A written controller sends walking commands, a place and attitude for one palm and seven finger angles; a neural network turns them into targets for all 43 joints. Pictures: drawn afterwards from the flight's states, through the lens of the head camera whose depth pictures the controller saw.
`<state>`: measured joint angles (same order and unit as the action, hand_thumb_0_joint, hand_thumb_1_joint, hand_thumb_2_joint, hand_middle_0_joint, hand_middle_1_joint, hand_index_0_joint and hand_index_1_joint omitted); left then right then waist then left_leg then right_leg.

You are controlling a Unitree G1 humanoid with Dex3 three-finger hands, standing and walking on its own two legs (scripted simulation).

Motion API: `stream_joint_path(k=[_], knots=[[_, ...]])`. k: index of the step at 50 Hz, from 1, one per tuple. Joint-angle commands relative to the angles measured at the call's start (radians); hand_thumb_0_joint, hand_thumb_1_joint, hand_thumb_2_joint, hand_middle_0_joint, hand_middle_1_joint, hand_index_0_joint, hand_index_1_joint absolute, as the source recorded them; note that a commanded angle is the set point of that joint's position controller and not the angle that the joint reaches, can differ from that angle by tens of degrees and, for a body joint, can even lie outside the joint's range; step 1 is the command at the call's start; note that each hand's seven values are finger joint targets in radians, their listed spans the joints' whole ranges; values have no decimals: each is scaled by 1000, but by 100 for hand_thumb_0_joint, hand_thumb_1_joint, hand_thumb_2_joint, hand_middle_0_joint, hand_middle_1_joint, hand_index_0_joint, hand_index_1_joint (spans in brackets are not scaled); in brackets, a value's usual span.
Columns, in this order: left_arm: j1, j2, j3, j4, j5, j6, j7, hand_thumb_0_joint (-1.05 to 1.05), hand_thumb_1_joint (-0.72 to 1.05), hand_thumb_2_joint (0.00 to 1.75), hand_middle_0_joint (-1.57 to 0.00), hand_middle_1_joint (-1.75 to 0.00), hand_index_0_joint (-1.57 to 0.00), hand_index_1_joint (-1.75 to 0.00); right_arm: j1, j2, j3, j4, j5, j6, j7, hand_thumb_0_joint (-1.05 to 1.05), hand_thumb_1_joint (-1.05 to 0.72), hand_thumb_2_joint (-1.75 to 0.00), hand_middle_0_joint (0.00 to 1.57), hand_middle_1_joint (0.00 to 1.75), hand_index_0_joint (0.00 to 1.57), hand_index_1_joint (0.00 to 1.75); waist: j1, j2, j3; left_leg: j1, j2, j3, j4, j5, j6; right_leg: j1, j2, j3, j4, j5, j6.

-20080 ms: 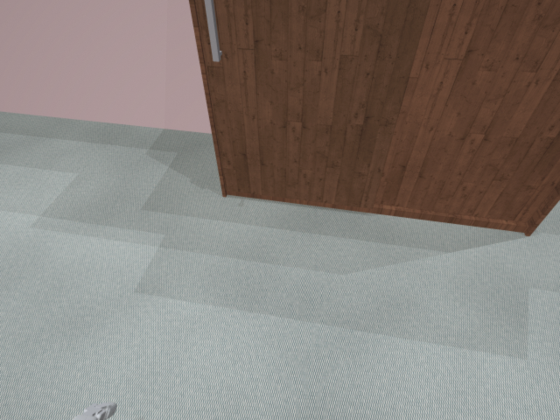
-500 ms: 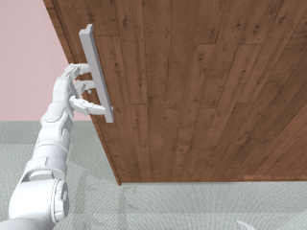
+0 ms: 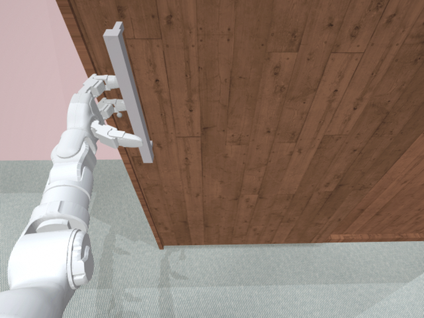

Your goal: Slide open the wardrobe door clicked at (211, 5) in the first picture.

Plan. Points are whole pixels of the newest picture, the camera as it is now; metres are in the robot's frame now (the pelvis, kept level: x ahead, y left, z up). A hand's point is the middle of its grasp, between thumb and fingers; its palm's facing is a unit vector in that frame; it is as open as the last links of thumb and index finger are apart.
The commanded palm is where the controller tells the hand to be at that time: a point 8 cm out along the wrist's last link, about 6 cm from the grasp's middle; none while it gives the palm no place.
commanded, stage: slide the fingers in behind the handle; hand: left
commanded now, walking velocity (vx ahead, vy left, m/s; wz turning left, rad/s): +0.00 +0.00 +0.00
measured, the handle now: (136, 104) +0.50 +0.15 +0.14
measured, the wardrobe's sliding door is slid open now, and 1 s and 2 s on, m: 0.00 0.00 0.00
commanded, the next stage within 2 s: move the hooked fingers beside the handle in 0.34 s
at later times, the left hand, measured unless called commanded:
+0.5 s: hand (118, 117) +0.45 +0.18 +0.15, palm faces +0.01 -1.00 +0.00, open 13.9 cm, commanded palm +0.42 +0.22 +0.15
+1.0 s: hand (110, 120) +0.44 +0.19 +0.15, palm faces +0.03 -1.00 +0.01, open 14.0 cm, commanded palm +0.41 +0.24 +0.15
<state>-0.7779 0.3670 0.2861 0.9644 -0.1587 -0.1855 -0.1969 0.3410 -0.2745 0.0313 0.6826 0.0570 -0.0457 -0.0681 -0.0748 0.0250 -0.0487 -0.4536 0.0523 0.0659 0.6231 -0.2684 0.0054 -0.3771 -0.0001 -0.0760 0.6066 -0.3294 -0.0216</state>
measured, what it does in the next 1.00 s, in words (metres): stands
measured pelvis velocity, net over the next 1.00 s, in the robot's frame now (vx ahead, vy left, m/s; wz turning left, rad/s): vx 0.01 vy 0.01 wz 0.00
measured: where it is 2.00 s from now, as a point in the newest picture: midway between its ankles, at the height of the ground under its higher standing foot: outside the picture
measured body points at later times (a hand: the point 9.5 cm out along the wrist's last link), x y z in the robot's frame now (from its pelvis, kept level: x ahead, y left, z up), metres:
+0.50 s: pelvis +0.00 +0.01 +0.00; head +0.03 +0.01 +0.45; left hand +0.44 +0.23 +0.15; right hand +0.07 -0.25 -0.11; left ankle +0.03 +0.12 -0.73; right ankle -0.01 -0.10 -0.73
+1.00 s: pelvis +0.01 +0.01 +0.00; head +0.03 +0.00 +0.45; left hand +0.43 +0.24 +0.15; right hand +0.10 -0.25 -0.11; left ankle +0.03 +0.12 -0.73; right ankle -0.01 -0.10 -0.73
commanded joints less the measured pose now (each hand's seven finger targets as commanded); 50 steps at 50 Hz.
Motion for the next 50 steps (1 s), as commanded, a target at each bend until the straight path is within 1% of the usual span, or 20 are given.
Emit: stream_joint_path(k=[1, 2, 6, 7, 11, 14, 17, 19, 22, 25, 27, 29, 33, 34, 39, 40, 41, 42, 46, 50], knots=[[-525, 291, 58, -206, -11, -76, 3, 0, -50, 30, -30, -120, -30, -120, 32, -146, -57, -98, 1, -31, -11, 0, -90, -90, 20, 30, 20, 30, -9, 8, -303, 214, -49, -61, -45, 157, 44, 28, 22, 53, -94, 281, 8], [-532, 276, 48, -223, -12, -79, 0, 0, -50, 30, -30, -120, -30, -120, 25, -143, -56, -102, 0, -33, -10, 0, -90, -90, 20, 30, 20, 30, -4, 37, -319, 223, -50, -63, -49, 156, 41, 23, 23, 54, -91, 280, 8], [-483, 236, 35, -209, -30, -74, -5, 0, -50, 30, -30, -120, -30, -120, 35, -145, -59, -108, -1, -38, -9, 0, -90, -90, 20, 30, 20, 30, -5, -24, -324, 221, -47, -67, -51, 156, 43, 29, 29, 42, -93, 266, 7], [-483, 266, 63, -201, -31, -73, -3, 0, -50, 30, -30, -120, -30, -120, 36, -148, -61, -105, 0, -39, -10, 0, -90, -90, 20, 30, 20, 30, -2, -39, -324, 218, -43, -68, -52, 155, 43, 28, 30, 46, -91, 273, 9], [-499, 250, 41, -200, -24, -70, 3, 0, -50, 30, -30, -120, -30, -120, 42, -148, -61, -105, 0, -39, -10, 0, -90, -90, 20, 30, 20, 30, -11, -38, -298, 207, -43, -68, -54, 123, 44, 7, 29, 42, -97, 224, 10], [-489, 241, 38, -197, -12, -66, 10, 0, -50, 30, -30, -120, -30, -120, 39, -144, -61, -104, -1, -42, -6, 0, -90, -90, 20, 30, 20, 30, -1, 4, -294, 212, -43, -69, -55, 126, 39, -8, 29, 44, -93, 226, 6], [-444, 216, 31, -254, -18, -66, 15, 0, -50, 30, -30, -120, -30, -120, 32, -141, -64, -116, -1, -45, 2, 0, -90, -90, 20, 30, 20, 30, 10, 25, -347, 250, -42, -69, -44, 179, 37, 7, 32, 40, -83, 269, 3], [-454, 215, 30, -234, -23, -54, 17, 0, -50, 30, -30, -120, -30, -120, 31, -142, -62, -113, 0, -43, 0, 0, -90, -90, 20, 30, 20, 30, 1, -19, -306, 223, -40, -67, -52, 151, 39, 2, 33, 39, -91, 252, 6], [-491, 164, -19, -274, -21, -54, 21, 0, -50, 30, -30, -120, -30, -120, 20, -139, -64, -116, 3, -47, 1, 0, -90, -90, 20, 30, 20, 30, -11, 3, -298, 245, -39, -70, -50, 148, 39, -21, 34, 38, -94, 239, 6], [-474, 175, -6, -306, -13, -56, 34, 0, -50, 30, -30, -120, -30, -120, 21, -138, -64, -116, -1, -50, 5, 0, -90, -90, 20, 30, 20, 30, 3, 50, -336, 292, -37, -85, -48, 192, 30, -27, 36, 30, -81, 250, -3], [-451, 213, 29, -279, -17, -54, 37, 0, -50, 30, -30, -120, -30, -120, 24, -143, -63, -109, -1, -46, 1, 0, -90, -90, 20, 30, 20, 30, 4, -17, -320, 260, -36, -83, -51, 181, 35, -6, 37, 31, -86, 254, 1], [-463, 208, 25, -261, -21, -44, 34, 0, -50, 30, -30, -120, -30, -120, 17, -142, -60, -112, 1, -45, -1, 0, -90, -90, 20, 30, 20, 30, -2, -34, -291, 230, -41, -74, -56, 150, 38, -1, 34, 36, -93, 245, 5], [-426, 206, 20, -314, -11, -45, 27, 0, -50, 30, -30, -120, -30, -120, 7, -136, -61, -127, 1, -44, 2, 0, -90, -90, 20, 30, 20, 30, 21, 38, -346, 274, -42, -73, -48, 220, 32, 21, 31, 35, -75, 299, -2], [-410, 177, 5, -316, -15, -39, 25, 0, -50, 30, -30, -120, -30, -120, 3, -132, -60, -130, 1, -45, 4, 0, -90, -90, 20, 30, 20, 30, 17, 45, -339, 283, -42, -71, -45, 234, 32, 13, 33, 33, -77, 310, -2], [-385, 191, 19, -343, -32, -23, 17, 0, -50, 30, -30, -120, -30, -120, 0, -137, -63, -135, 4, -39, 2, 0, -90, -90, 20, 30, 20, 30, 17, -31, -325, 263, -40, -72, -50, 233, 37, 41, 35, 31, -83, 327, 1], [-383, 160, -10, -349, -32, -17, 11, 0, -50, 30, -30, -120, -30, -120, -8, -135, -62, -140, 6, -39, 3, 0, -90, -90, 20, 30, 20, 30, 11, -14, -313, 268, -40, -69, -53, 228, 36, 32, 35, 31, -86, 324, 2], [-383, 181, 6, -365, -34, -21, 14, 0, -50, 30, -30, -120, -30, -120, -1, -140, -65, -138, 4, -36, -1, 0, -90, -90, 20, 30, 20, 30, 11, -35, -322, 270, -40, -72, -47, 245, 39, 47, 34, 29, -84, 332, 1], [-380, 166, -9, -372, -32, -15, 12, 0, -50, 30, -30, -120, -30, -120, -16, -135, -62, -140, 7, -37, 0, 0, -90, -90, 20, 30, 20, 30, 15, 12, -317, 275, -41, -67, -49, 235, 37, 32, 32, 34, -87, 327, 2], [-393, 215, 25, -352, -33, -9, 11, 0, -50, 30, -30, -120, -30, -120, -7, -140, -61, -130, 4, -31, -7, 0, -90, -90, 20, 30, 20, 30, 7, -29, -285, 254, -44, -69, -49, 207, 43, 36, 30, 37, -99, 307, 4], [-392, 201, 13, -411, -35, -17, -1, 0, -50, 30, -30, -120, -30, -120, -22, -132, -59, -138, 5, -33, -7, 0, -90, -90, 20, 30, 20, 30, 18, 36, -346, 299, -46, -69, -47, 257, 37, 50, 29, 39, -86, 355, 0]])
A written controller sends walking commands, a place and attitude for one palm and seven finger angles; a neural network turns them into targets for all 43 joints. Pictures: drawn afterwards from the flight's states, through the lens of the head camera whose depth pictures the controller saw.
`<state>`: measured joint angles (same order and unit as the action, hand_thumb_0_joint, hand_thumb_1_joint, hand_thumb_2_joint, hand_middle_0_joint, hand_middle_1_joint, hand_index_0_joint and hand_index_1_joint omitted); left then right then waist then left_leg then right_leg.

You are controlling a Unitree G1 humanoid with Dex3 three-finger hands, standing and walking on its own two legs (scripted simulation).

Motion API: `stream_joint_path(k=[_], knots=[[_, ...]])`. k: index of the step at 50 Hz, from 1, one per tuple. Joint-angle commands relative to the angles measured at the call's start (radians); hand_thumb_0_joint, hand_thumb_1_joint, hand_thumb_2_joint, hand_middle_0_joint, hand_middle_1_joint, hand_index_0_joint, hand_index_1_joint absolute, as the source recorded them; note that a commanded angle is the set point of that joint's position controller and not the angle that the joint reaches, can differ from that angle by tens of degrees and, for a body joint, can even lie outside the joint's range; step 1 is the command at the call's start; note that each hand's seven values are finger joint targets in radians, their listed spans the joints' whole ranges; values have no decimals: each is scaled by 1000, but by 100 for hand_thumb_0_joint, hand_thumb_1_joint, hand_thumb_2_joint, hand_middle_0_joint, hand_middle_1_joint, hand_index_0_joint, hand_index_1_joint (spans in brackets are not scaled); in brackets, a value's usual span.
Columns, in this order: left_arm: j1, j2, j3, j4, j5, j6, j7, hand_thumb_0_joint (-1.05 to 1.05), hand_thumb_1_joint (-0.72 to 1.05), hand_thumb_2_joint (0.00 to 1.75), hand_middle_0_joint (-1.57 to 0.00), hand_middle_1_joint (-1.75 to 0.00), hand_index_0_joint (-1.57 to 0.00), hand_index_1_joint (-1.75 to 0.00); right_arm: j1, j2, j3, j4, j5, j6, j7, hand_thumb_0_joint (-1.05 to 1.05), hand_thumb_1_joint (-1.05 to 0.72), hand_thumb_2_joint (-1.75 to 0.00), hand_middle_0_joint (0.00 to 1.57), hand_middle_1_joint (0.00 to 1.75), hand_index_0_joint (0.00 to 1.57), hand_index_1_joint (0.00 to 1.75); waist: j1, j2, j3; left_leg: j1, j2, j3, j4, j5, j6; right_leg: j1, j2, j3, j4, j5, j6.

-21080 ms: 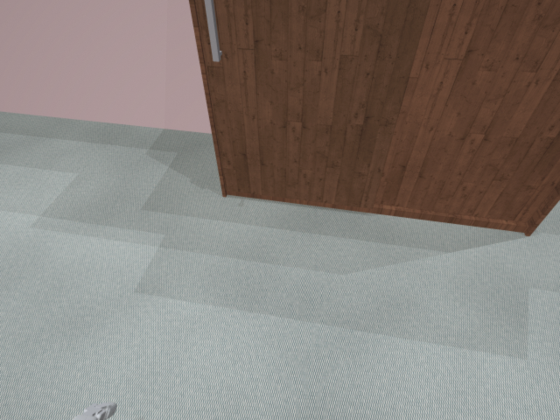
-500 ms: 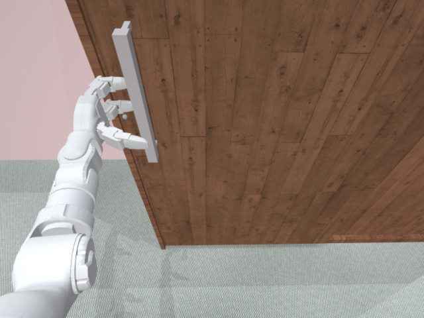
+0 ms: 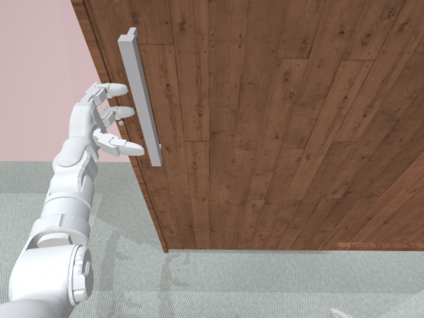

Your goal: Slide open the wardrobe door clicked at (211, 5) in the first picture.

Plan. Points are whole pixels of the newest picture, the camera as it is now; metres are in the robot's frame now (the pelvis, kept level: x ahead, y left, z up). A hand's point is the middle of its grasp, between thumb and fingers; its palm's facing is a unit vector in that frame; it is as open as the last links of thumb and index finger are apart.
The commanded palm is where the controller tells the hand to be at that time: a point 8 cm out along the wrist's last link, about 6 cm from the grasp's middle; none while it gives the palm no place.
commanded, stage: move the hooked fingers beside the handle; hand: left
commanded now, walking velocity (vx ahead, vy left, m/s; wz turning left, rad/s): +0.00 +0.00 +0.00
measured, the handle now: (147, 108) +0.49 +0.14 +0.14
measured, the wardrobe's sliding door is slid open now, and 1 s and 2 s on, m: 0.00 0.00 0.00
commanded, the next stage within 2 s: feel for the door with the fingertips in 1.86 s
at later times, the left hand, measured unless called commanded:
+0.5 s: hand (108, 126) +0.41 +0.20 +0.16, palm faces +0.02 -1.00 +0.00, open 14.0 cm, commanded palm +0.39 +0.25 +0.15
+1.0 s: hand (107, 127) +0.42 +0.20 +0.15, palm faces +0.01 -1.00 +0.00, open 14.0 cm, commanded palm +0.40 +0.26 +0.15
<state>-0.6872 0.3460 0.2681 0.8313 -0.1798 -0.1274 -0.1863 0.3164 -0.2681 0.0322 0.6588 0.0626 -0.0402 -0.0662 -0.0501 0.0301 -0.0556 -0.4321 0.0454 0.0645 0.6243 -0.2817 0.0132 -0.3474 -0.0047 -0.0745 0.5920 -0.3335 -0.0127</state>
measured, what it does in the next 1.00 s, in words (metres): stands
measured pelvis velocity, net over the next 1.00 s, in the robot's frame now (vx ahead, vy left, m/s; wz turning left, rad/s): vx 0.00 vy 0.01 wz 0.00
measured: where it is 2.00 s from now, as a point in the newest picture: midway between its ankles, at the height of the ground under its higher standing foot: outside the picture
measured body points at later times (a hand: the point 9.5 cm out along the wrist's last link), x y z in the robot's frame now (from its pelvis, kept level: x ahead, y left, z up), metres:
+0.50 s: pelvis +0.00 +0.00 +0.00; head +0.01 -0.01 +0.45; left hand +0.41 +0.25 +0.16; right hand +0.10 -0.26 -0.11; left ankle +0.02 +0.11 -0.73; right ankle -0.02 -0.11 -0.73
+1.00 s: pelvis +0.00 +0.01 +0.00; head +0.02 +0.00 +0.45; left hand +0.42 +0.26 +0.15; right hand +0.08 -0.26 -0.11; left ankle +0.02 +0.11 -0.73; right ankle -0.02 -0.11 -0.73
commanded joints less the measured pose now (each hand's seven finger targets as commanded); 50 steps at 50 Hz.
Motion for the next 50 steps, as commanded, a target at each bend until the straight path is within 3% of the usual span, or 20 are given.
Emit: stream_joint_path(k=[1, 2, 5, 6, 8, 9, 11, 14, 18, 20, 21, 25, 28, 31, 38, 39, 41, 45, 46, 50], knots=[[-459, 211, 19, -282, -18, -76, -16, 0, -50, 30, -30, -120, -30, -120, 9, -141, -61, -117, -2, -38, -8, 0, -90, -90, 20, 30, 20, 30, -9, 21, -353, 283, -39, -68, -42, 286, 32, 31, 33, 36, -70, 367, -8], [-427, 231, 42, -259, -21, -71, -18, 0, -50, 30, -30, -120, -30, -120, 3, -141, -61, -114, 1, -37, -9, 0, -90, -90, 20, 30, 20, 30, -3, 2, -326, 269, -36, -69, -46, 274, 31, 26, 35, 35, -74, 362, -7], [-439, 193, 8, -254, -30, -55, -30, 0, -50, 30, -30, -120, -30, -120, -4, -141, -59, -117, 3, -37, -10, 0, -90, -90, 20, 30, 20, 30, -11, -4, -297, 254, -40, -66, -54, 253, 31, 20, 35, 33, -79, 356, -6], [-415, 236, 43, -249, -30, -52, -27, 0, -50, 30, -30, -120, -30, -120, 3, -148, -62, -116, 2, -34, -12, 0, -90, -90, 20, 30, 20, 30, -5, -31, -306, 246, -39, -67, -50, 258, 35, 41, 33, 32, -78, 358, -6], [-418, 216, 27, -248, -33, -35, -32, 0, -50, 30, -30, -120, -30, -120, -12, -144, -57, -122, 6, -32, -13, 0, -90, -90, 20, 30, 20, 30, -8, -8, -279, 236, -43, -61, -58, 233, 34, 24, 30, 35, -84, 345, -4], [-422, 234, 46, -233, -35, -31, -30, 0, -50, 30, -30, -120, -30, -120, -8, -146, -58, -118, 4, -31, -14, 0, -90, -90, 20, 30, 20, 30, -9, -34, -270, 227, -42, -62, -59, 221, 35, 23, 30, 37, -89, 339, -2], [-400, 273, 72, -231, -33, -33, -28, 0, -50, 30, -30, -120, -30, -120, -3, -151, -57, -121, 2, -27, -17, 0, -90, -90, 20, 30, 20, 30, -3, -52, -268, 210, -43, -59, -60, 221, 39, 45, 27, 39, -90, 339, 0], [-383, 296, 96, -279, -34, -48, -35, 0, -50, 30, -30, -120, -30, -120, -17, -144, -55, -133, 2, -27, -19, 0, -90, -90, 20, 30, 20, 30, 13, -16, -309, 226, -45, -52, -59, 249, 37, 74, 24, 48, -81, 382, -2], [-437, 235, 27, -324, -40, -67, -50, 0, -50, 30, -30, -120, -30, -120, -28, -139, -54, -132, 7, -36, -20, 0, -90, -90, 20, 30, 20, 30, -11, 30, -298, 260, -43, -58, -56, 236, 36, 34, 29, 46, -88, 352, -3], [-415, 253, 44, -303, -41, -63, -56, 0, -50, 30, -30, -120, -30, -120, -20, -145, -57, -123, 6, -37, -22, 0, -90, -90, 20, 30, 20, 30, -6, 28, -300, 268, -39, -66, -60, 230, 32, 24, 32, 42, -90, 328, -6], [-386, 252, 45, -287, -48, -56, -60, 0, -50, 30, -30, -120, -30, -120, -14, -150, -57, -126, 6, -36, -23, 0, -90, -90, 20, 30, 20, 30, -9, -17, -294, 252, -41, -64, -58, 230, 38, 39, 31, 40, -92, 332, -4], [-426, 245, 33, -238, -53, -24, -74, 0, -50, 30, -30, -120, -30, -120, -24, -151, -53, -119, 10, -36, -26, 0, -90, -90, 20, 30, 20, 30, -18, -7, -234, 221, -42, -67, -71, 171, 34, -1, 27, 40, -104, 278, -2], [-453, 282, 60, -231, -46, -29, -62, 0, -50, 30, -30, -120, -30, -120, -18, -154, -53, -116, 8, -37, -28, 0, -90, -90, 20, 30, 20, 30, -17, -24, -243, 218, -41, -73, -68, 163, 36, -5, 26, 40, -102, 259, -2], [-429, 287, 64, -261, -42, -57, -55, 0, -50, 30, -30, -120, -30, -120, -11, -153, -53, -125, 2, -43, -24, 0, -90, -90, 20, 30, 20, 30, -6, -1, -305, 244, -41, -76, -60, 193, 35, 19, 27, 41, -90, 272, -4], [-428, 303, 75, -226, -35, -68, -61, 0, -50, 30, -30, -120, -30, -120, -10, -156, -52, -120, 4, -45, -24, 0, -90, -90, 20, 30, 20, 30, -4, 5, -294, 235, -37, -79, -66, 185, 31, 8, 29, 39, -88, 266, -6], [-440, 271, 48, -211, -36, -61, -66, 0, -50, 30, -30, -120, -30, -120, -13, -152, -50, -118, 6, -46, -23, 0, -90, -90, 20, 30, 20, 30, -13, 30, -269, 232, -38, -78, -69, 175, 29, -11, 30, 36, -91, 254, -6], [-395, 311, 81, -195, -38, -57, -71, 0, -50, 30, -30, -120, -30, -120, 2, -162, -54, -119, 4, -43, -23, 0, -90, -90, 20, 30, 20, 30, -2, -16, -282, 219, -36, -79, -64, 189, 33, 14, 31, 33, -87, 263, -7], [-457, 234, 14, -247, -41, -58, -75, 0, -50, 30, -30, -120, -30, -120, -10, -154, -53, -125, 7, -49, -21, 0, -90, -90, 20, 30, 20, 30, -18, 53, -280, 262, -34, -89, -67, 188, 25, -36, 34, 29, -88, 240, -10], [-451, 252, 32, -241, -45, -62, -71, 0, -50, 30, -30, -120, -30, -120, 3, -158, -56, -121, 5, -49, -22, 0, -90, -90, 20, 30, 20, 30, -23, -5, -280, 260, -31, -91, -61, 197, 32, -23, 35, 26, -90, 246, -9], [-454, 315, 84, -230, -41, -61, -67, 0, -50, 30, -30, -120, -30, -120, 8, -163, -56, -115, 4, -47, -24, 0, -90, -90, 20, 30, 20, 30, -9, -12, -295, 238, -35, -91, -68, 190, 28, -7, 34, 30, -84, 252, -8]])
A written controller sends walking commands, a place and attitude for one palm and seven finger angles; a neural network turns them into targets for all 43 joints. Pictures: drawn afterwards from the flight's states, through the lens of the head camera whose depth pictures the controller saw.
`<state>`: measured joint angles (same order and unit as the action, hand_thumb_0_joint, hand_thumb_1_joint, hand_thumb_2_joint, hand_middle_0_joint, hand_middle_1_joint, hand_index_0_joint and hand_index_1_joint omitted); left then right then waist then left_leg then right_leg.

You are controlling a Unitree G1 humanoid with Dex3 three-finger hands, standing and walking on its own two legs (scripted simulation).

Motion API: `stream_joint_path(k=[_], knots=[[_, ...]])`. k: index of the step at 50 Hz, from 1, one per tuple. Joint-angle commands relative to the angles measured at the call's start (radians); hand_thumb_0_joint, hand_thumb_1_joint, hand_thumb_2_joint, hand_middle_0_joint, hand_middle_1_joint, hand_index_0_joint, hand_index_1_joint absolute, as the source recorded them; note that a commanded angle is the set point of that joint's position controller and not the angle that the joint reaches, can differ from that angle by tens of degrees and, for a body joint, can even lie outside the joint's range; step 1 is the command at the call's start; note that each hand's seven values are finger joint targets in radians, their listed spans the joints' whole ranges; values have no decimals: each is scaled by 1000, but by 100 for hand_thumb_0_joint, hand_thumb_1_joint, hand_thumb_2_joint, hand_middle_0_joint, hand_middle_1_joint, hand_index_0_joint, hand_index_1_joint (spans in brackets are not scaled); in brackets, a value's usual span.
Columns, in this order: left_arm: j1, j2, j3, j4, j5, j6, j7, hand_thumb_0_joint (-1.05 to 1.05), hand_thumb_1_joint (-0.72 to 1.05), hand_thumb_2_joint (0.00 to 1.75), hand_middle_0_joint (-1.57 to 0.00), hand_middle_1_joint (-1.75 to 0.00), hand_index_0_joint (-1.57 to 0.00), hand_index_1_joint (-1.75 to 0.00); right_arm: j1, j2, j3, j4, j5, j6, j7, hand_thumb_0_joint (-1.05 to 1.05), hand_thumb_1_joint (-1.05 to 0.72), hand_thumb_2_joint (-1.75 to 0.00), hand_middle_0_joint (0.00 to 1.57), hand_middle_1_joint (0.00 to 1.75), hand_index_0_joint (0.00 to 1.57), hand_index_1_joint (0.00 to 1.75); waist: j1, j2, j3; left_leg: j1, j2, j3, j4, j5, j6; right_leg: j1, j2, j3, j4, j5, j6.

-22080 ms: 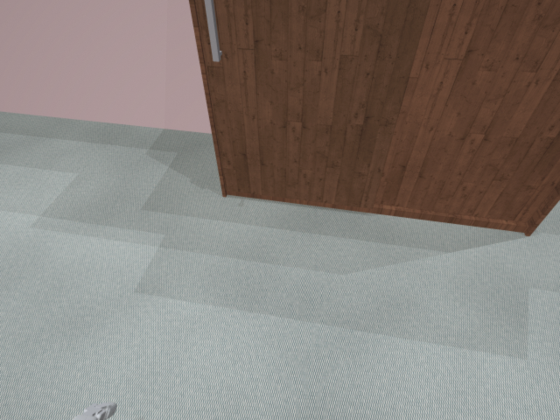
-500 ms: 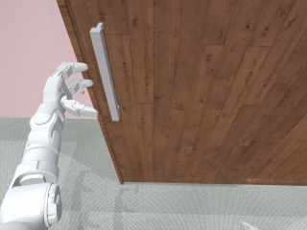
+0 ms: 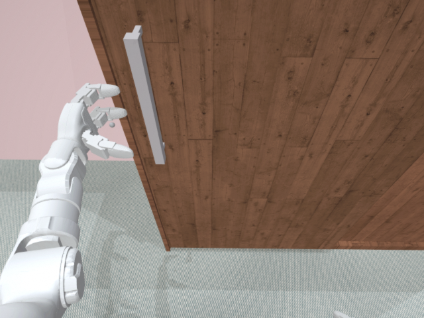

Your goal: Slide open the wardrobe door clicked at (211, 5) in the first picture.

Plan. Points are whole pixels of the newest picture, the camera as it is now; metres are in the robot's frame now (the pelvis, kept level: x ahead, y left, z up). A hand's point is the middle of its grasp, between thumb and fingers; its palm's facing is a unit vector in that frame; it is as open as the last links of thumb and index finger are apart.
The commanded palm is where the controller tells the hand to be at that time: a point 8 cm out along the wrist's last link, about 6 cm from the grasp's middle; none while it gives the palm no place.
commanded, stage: move the hooked fingers beside the handle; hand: left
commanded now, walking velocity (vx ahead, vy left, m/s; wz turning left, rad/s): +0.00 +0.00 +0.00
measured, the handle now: (151, 106) +0.50 +0.14 +0.14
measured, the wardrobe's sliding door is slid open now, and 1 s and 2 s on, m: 0.00 0.00 0.00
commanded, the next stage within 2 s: feel for the door with the fingertips in 0.86 s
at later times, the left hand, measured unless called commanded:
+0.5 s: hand (110, 125) +0.42 +0.20 +0.15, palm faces +0.01 -1.00 +0.00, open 14.0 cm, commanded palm +0.40 +0.25 +0.15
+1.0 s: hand (106, 128) +0.41 +0.20 +0.15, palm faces +0.02 -1.00 +0.00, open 14.0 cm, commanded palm +0.39 +0.24 +0.15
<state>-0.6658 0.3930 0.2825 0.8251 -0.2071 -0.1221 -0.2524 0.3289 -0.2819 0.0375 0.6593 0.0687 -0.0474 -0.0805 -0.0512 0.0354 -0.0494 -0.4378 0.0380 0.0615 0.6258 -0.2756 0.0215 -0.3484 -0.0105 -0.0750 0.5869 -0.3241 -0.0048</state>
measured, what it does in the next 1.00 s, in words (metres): stands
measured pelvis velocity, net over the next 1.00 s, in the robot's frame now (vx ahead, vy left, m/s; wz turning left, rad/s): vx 0.00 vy -0.01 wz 0.01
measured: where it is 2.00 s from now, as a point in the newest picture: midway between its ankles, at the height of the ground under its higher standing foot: outside the picture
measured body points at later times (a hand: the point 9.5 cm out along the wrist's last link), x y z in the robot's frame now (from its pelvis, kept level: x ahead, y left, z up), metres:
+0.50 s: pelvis +0.01 +0.00 +0.00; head +0.02 -0.01 +0.45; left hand +0.41 +0.25 +0.15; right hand +0.12 -0.26 -0.10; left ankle +0.03 +0.11 -0.73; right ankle -0.02 -0.12 -0.73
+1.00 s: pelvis +0.00 -0.01 +0.00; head +0.02 -0.01 +0.45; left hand +0.41 +0.26 +0.15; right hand +0.11 -0.27 -0.10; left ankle +0.03 +0.11 -0.73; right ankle -0.02 -0.12 -0.73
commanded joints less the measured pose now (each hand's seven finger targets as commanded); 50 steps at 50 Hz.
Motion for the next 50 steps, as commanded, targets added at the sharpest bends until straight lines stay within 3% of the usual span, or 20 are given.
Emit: stream_joint_path(k=[1, 4, 6, 10, 11, 13, 16, 17, 21, 22, 24, 27, 30, 31, 33, 37, 43, 45, 46, 50], knots=[[-460, 270, 70, -231, -11, -72, 4, 0, -50, 30, -30, -120, -30, -120, -2, -150, -62, -118, -5, -38, -10, 0, -90, -90, 20, 30, 20, 30, -7, -22, -308, 250, -26, -86, -66, 198, 24, 6, 38, 30, -78, 248, -16], [-453, 244, 56, -258, -6, -74, 4, 0, -50, 30, -30, -120, -30, -120, -9, -142, -62, -119, -5, -43, -6, 0, -90, -90, 20, 30, 20, 30, -2, 43, -327, 285, -26, -86, -62, 237, 16, -8, 40, 30, -73, 278, -17], [-400, 280, 85, -269, -8, -74, 3, 0, -50, 30, -30, -120, -30, -120, -3, -147, -64, -124, -8, -38, -4, 0, -90, -90, 20, 30, 20, 30, 8, 12, -346, 275, -26, -80, -54, 270, 21, 35, 39, 32, -69, 316, -18], [-396, 219, 36, -273, -19, -46, -20, 0, -50, 30, -30, -120, -30, -120, -23, -140, -61, -135, 2, -34, -5, 0, -90, -90, 20, 30, 20, 30, -2, 18, -286, 256, -27, -74, -66, 241, 19, 12, 41, 29, -78, 306, -17], [-382, 218, 38, -266, -23, -42, -19, 0, -50, 30, -30, -120, -30, -120, -18, -142, -63, -138, 1, -33, -7, 0, -90, -90, 20, 30, 20, 30, -6, -21, -280, 250, -26, -74, -61, 244, 25, 21, 41, 27, -80, 307, -15], [-390, 241, 55, -285, -24, -33, -19, 0, -50, 30, -30, -120, -30, -120, -26, -145, -63, -138, 3, -31, -9, 0, -90, -90, 20, 30, 20, 30, -2, 7, -280, 251, -27, -75, -67, 234, 22, 15, 40, 29, -80, 303, -16], [-379, 219, 41, -313, -29, -31, -16, 0, -50, 30, -30, -120, -30, -120, -24, -142, -64, -141, 0, -32, -9, 0, -90, -90, 20, 30, 20, 30, -6, 1, -300, 276, -27, -74, -57, 255, 24, 16, 40, 30, -82, 310, -15], [-399, 247, 63, -335, -30, -35, -12, 0, -50, 30, -30, -120, -30, -120, -28, -143, -63, -136, 1, -32, -9, 0, -90, -90, 20, 30, 20, 30, -2, 13, -306, 282, -27, -79, -59, 258, 22, 15, 39, 32, -80, 318, -16], [-418, 201, 18, -341, -24, -34, -1, 0, -50, 30, -30, -120, -30, -120, -32, -138, -61, -133, -1, -34, -10, 0, -90, -90, 20, 30, 20, 30, -15, 12, -289, 290, -26, -84, -59, 253, 21, 0, 41, 25, -83, 295, -16], [-433, 215, 28, -353, -21, -34, 3, 0, -50, 30, -30, -120, -30, -120, -40, -138, -61, -132, 0, -35, -9, 0, -90, -90, 20, 30, 20, 30, -11, 37, -293, 297, -25, -87, -62, 245, 18, -8, 40, 28, -83, 289, -17], [-404, 188, 18, -326, -22, -25, 6, 0, -50, 30, -30, -120, -30, -120, -42, -135, -60, -130, -1, -36, -8, 0, -90, -90, 20, 30, 20, 30, -7, 17, -289, 294, -27, -86, -65, 242, 18, -2, 40, 26, -86, 291, -17], [-352, 236, 65, -319, -22, -15, 10, 0, -50, 30, -30, -120, -30, -120, -43, -139, -59, -137, -2, -31, -8, 0, -90, -90, 20, 30, 20, 30, 13, -1, -310, 277, -31, -79, -65, 264, 22, 40, 36, 30, -81, 328, -17], [-370, 211, 39, -307, -19, -5, 4, 0, -50, 30, -30, -120, -30, -120, -51, -134, -55, -142, 0, -27, -8, 0, -90, -90, 20, 30, 20, 30, 4, -3, -285, 257, -32, -71, -70, 247, 21, 37, 34, 32, -85, 329, -14], [-348, 239, 64, -283, -19, -5, 7, 0, -50, 30, -30, -120, -30, -120, -41, -139, -58, -139, -2, -24, -9, 0, -90, -90, 20, 30, 20, 30, 5, -47, -276, 240, -32, -70, -65, 243, 26, 52, 33, 32, -87, 329, -12], [-349, 268, 91, -300, -21, -10, 3, 0, -50, 30, -30, -120, -30, -120, -47, -139, -57, -144, -2, -24, -9, 0, -90, -90, 20, 30, 20, 30, 12, -40, -287, 239, -34, -65, -69, 237, 26, 61, 32, 39, -87, 340, -11], [-347, 260, 81, -362, -27, -34, -12, 0, -50, 30, -30, -120, -30, -120, -56, -133, -60, -151, -2, -27, -11, 0, -90, -90, 20, 30, 20, 30, 17, 21, -328, 277, -34, -63, -61, 275, 25, 72, 34, 43, -82, 369, -14], [-369, 219, 38, -297, -42, -10, -35, 0, -50, 30, -30, -120, -30, -120, -58, -138, -56, -135, 7, -28, -19, 0, -90, -90, 20, 30, 20, 30, -15, -18, -231, 240, -33, -64, -72, 191, 27, 15, 35, 38, -104, 295, -8], [-407, 220, 30, -264, -40, 1, -38, 0, -50, 30, -30, -120, -30, -120, -52, -143, -55, -126, 6, -28, -20, 0, -90, -90, 20, 30, 20, 30, -22, -29, -211, 222, -35, -72, -75, 153, 26, -8, 33, 37, -108, 250, -9], [-388, 256, 61, -251, -36, -2, -32, 0, -50, 30, -30, -120, -30, -120, -44, -147, -59, -126, 5, -27, -21, 0, -90, -90, 20, 30, 20, 30, -12, -44, -224, 217, -34, -72, -72, 153, 28, 6, 32, 37, -107, 239, -9], [-446, 180, -5, -340, -30, -33, -21, 0, -50, 30, -30, -120, -30, -120, -49, -134, -58, -132, 0, -41, -13, 0, -90, -90, 20, 30, 20, 30, -10, 72, -320, 304, -35, -86, -61, 208, 19, -9, 35, 34, -91, 261, -19]])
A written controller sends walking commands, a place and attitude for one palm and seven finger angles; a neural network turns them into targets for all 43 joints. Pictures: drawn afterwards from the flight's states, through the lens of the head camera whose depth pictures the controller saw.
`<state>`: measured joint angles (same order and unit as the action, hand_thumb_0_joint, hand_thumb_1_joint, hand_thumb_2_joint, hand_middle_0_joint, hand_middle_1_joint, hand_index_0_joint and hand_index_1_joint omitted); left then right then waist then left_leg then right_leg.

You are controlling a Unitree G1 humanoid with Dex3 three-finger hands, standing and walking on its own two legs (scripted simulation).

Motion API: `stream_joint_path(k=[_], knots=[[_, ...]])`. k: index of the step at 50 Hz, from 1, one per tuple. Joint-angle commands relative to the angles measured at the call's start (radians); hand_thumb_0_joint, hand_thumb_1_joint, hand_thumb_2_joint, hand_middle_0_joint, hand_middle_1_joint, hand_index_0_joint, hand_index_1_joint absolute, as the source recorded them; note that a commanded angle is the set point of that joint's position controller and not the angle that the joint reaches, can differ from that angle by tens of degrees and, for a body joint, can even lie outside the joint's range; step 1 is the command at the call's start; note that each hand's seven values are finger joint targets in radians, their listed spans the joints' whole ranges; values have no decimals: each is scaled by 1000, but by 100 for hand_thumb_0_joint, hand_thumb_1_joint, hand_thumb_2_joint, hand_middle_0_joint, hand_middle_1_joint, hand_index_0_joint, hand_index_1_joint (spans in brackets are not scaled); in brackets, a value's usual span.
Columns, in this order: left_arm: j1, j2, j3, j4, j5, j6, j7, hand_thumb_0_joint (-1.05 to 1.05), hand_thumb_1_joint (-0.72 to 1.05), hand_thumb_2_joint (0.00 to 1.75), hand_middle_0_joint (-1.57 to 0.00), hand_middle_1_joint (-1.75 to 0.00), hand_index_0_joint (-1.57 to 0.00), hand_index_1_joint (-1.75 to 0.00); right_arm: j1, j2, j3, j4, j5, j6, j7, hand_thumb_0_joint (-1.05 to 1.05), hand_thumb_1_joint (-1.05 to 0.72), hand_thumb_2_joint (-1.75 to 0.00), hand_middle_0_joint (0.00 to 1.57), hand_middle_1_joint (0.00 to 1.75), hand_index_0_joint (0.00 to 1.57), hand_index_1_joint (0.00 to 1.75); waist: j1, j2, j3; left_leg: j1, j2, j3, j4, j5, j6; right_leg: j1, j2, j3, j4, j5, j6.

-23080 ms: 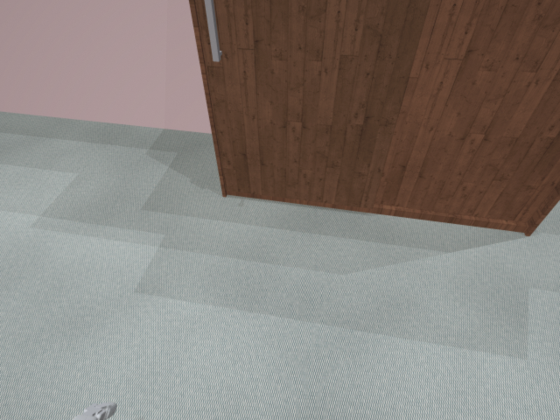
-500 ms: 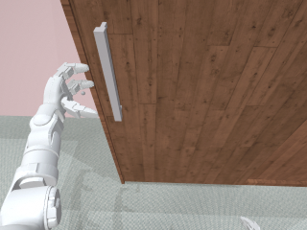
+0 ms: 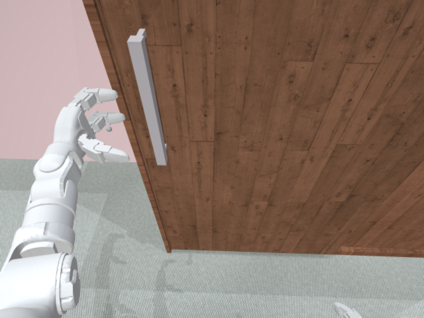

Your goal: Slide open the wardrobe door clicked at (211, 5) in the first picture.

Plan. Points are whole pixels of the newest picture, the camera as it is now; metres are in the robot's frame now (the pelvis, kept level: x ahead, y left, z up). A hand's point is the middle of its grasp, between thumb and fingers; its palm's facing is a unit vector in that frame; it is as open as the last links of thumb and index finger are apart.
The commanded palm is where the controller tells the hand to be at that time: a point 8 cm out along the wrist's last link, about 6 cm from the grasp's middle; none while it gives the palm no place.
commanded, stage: feel for the door with the fingertips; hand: left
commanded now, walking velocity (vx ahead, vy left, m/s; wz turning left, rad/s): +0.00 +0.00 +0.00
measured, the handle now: (153, 107) +0.50 +0.14 +0.14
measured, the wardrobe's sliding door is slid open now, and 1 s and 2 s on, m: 0.00 0.00 0.00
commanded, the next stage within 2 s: slide the fingers in behind the handle in 0.98 s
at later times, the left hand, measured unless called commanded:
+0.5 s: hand (130, 124) +0.43 +0.17 +0.15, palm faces +0.00 -1.00 +0.00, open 14.0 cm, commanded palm +0.41 +0.22 +0.15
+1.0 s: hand (136, 118) +0.45 +0.16 +0.15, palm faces +0.00 -1.00 -0.02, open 14.0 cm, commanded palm +0.43 +0.21 +0.15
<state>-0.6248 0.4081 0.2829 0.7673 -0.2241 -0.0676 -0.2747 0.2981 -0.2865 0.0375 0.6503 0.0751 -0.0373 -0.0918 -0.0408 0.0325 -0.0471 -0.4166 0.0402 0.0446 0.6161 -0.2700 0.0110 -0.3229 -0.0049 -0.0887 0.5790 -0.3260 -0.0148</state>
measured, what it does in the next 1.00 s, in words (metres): stands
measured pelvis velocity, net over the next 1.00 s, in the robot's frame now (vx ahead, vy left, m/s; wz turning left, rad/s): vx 0.01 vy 0.00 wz -0.01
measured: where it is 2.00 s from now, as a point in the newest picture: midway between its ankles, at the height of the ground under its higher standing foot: outside the picture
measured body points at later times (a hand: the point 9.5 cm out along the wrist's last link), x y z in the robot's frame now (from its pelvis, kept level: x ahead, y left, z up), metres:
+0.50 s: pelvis +0.00 +0.00 +0.00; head +0.02 +0.00 +0.45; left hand +0.42 +0.22 +0.15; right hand +0.10 -0.26 -0.11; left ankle +0.03 +0.11 -0.73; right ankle -0.02 -0.11 -0.73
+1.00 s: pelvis +0.01 +0.00 +0.00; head +0.03 -0.01 +0.45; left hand +0.44 +0.21 +0.15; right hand +0.09 -0.27 -0.12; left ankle +0.03 +0.11 -0.73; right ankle -0.02 -0.11 -0.73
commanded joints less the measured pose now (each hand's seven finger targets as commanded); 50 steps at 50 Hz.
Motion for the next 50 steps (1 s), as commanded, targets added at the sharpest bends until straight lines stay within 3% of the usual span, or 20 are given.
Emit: stream_joint_path(k=[1, 4, 6, 8, 12, 15, 19, 22, 23, 24, 25, 26, 27, 31, 33, 37, 41, 45, 48, 50], knots=[[-469, 162, -5, -282, -17, -97, 6, 0, -50, 30, -30, -120, -30, -120, -8, -131, -61, -122, -8, -53, 0, 0, -90, -90, 20, 30, 20, 30, -24, 27, -336, 284, -35, -68, -44, 219, 33, -20, 31, 44, -81, 276, -7], [-468, 129, -16, -276, -22, -105, 25, 0, -50, 30, -30, -120, -30, -120, -16, -127, -61, -115, -7, -59, 6, 0, -90, -90, 20, 30, 20, 30, -23, 1, -314, 275, -33, -71, -53, 200, 30, -31, 36, 41, -82, 265, -5], [-432, 176, 25, -229, -14, -95, 44, 0, -50, 30, -30, -120, -30, -120, -4, -137, -61, -108, -10, -53, 6, 0, -90, -90, 20, 30, 20, 30, -17, -50, -291, 230, -33, -66, -55, 185, 35, -10, 32, 41, -82, 259, -2], [-467, 158, 12, -240, 1, -84, 64, 0, -50, 30, -30, -120, -30, -120, -20, -127, -57, -114, -9, -51, 9, 0, -90, -90, 20, 30, 20, 30, -15, -11, -272, 220, -36, -62, -64, 163, 33, -21, 29, 45, -84, 245, -1], [-417, 173, 38, -237, 20, -80, 98, 0, -50, 30, -30, -120, -30, -120, -23, -123, -56, -123, -14, -46, 14, 0, -90, -90, 20, 30, 20, 30, 5, -22, -276, 205, -35, -55, -67, 176, 34, 10, 28, 49, -83, 261, -3], [-475, 106, -20, -314, 23, -104, 106, 0, -50, 30, -30, -120, -30, -120, -28, -112, -59, -127, -14, -55, 17, 0, -90, -90, 20, 30, 20, 30, -8, 24, -316, 260, -32, -56, -64, 205, 29, -1, 34, 47, -79, 276, -6], [-470, 166, 30, -257, 20, -104, 107, 0, -50, 30, -30, -120, -30, -120, -18, -121, -59, -110, -14, -48, 11, 0, -90, -90, 20, 30, 20, 30, -14, -50, -272, 216, -31, -50, -70, 181, 34, 15, 34, 52, -89, 280, 0], [-469, 142, 7, -228, 28, -89, 104, 0, -50, 30, -30, -120, -30, -120, -21, -117, -56, -108, -12, -44, 9, 0, -90, -90, 20, 30, 20, 30, -13, -10, -261, 218, -33, -47, -71, 180, 33, 4, 31, 51, -89, 275, -1], [-527, 106, -34, -241, 30, -88, 102, 0, -50, 30, -30, -120, -30, -120, -19, -115, -56, -105, -11, -45, 10, 0, -90, -90, 20, 30, 20, 30, -31, 6, -259, 232, -34, -50, -69, 172, 32, -18, 31, 51, -93, 264, -1], [-517, 111, -23, -212, 32, -84, 103, 0, -50, 30, -30, -120, -30, -120, -14, -115, -59, -99, -11, -45, 10, 0, -90, -90, 20, 30, 20, 30, -25, 13, -249, 230, -32, -53, -68, 165, 31, -31, 32, 49, -95, 248, -3], [-536, 89, -46, -201, 31, -82, 99, 0, -50, 30, -30, -120, -30, -120, -11, -117, -57, -97, -11, -45, 10, 0, -90, -90, 20, 30, 20, 30, -37, 7, -246, 233, -33, -55, -66, 160, 31, -44, 33, 48, -97, 242, -3], [-534, 128, -12, -181, 29, -86, 102, 0, -50, 30, -30, -120, -30, -120, 3, -122, -61, -92, -13, -43, 8, 0, -90, -90, 20, 30, 20, 30, -35, -33, -253, 227, -31, -57, -63, 166, 34, -27, 33, 47, -97, 246, -2], [-535, 136, -5, -189, 28, -90, 99, 0, -50, 30, -30, -120, -30, -120, -1, -123, -61, -95, -14, -44, 9, 0, -90, -90, 20, 30, 20, 30, -27, -17, -275, 229, -33, -55, -63, 178, 33, -18, 32, 51, -91, 263, -3], [-534, 144, 6, -193, 23, -113, 95, 0, -50, 30, -30, -120, -30, -120, 16, -126, -66, -93, -18, -46, 12, 0, -90, -90, 20, 30, 20, 30, -21, -26, -342, 253, -35, -55, -48, 240, 34, 11, 33, 49, -73, 322, -3], [-542, 116, -14, -205, 23, -120, 93, 0, -50, 30, -30, -120, -30, -120, 13, -122, -66, -97, -17, -47, 18, 0, -90, -90, 20, 30, 20, 30, -20, -12, -352, 261, -37, -54, -47, 256, 31, 9, 34, 47, -67, 342, -4], [-497, 132, 3, -168, 32, -112, 101, 0, -50, 30, -30, -120, -30, -120, 13, -123, -68, -95, -16, -38, 23, 0, -90, -90, 20, 30, 20, 30, -14, -16, -312, 235, -35, -47, -44, 262, 33, 7, 35, 48, -68, 356, -3], [-551, 156, 16, -150, 37, -107, 110, 0, -50, 30, -30, -120, -30, -120, 25, -128, -68, -93, -17, -26, 19, 0, -90, -90, 20, 30, 20, 30, -28, -54, -279, 205, -35, -44, -50, 220, 38, 5, 32, 50, -78, 326, 1], [-609, 150, 2, -219, 44, -135, 111, 0, -50, 30, -30, -120, -30, -120, 23, -120, -68, -95, -19, -29, 20, 0, -90, -90, 20, 30, 20, 30, -26, 37, -354, 267, -35, -49, -39, 278, 31, 2, 35, 54, -62, 364, -6], [-596, 117, -22, -166, 42, -143, 108, 0, -50, 30, -30, -120, -30, -120, 31, -121, -69, -83, -20, -30, 23, 0, -90, -90, 20, 30, 20, 30, -40, 5, -333, 261, -33, -53, -34, 264, 32, -22, 39, 50, -65, 346, -4], [-622, 164, 16, -130, 33, -141, 105, 0, -50, 30, -30, -120, -30, -120, 34, -129, -69, -75, -19, -29, 18, 0, -90, -90, 20, 30, 20, 30, -44, -43, -310, 222, -34, -50, -41, 216, 35, -12, 37, 55, -75, 326, 1]])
